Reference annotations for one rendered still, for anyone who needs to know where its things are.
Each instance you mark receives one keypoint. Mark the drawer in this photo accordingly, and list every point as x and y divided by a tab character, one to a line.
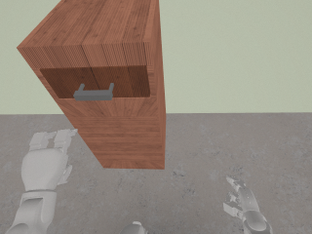
130	81

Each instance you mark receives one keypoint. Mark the cabinet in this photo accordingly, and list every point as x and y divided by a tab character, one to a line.
125	132

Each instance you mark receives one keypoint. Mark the robot left hand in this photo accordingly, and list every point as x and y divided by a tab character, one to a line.
45	168

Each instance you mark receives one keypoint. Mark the robot right hand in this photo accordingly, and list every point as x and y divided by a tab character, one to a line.
237	204

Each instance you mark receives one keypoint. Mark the handle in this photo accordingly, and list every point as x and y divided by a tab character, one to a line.
87	95

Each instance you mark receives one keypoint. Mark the left robot thigh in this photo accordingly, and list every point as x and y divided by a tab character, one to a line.
133	228

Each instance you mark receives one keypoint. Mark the left robot forearm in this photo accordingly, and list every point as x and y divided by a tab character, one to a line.
35	213

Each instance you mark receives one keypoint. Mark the right robot forearm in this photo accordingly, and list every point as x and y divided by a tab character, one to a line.
255	223

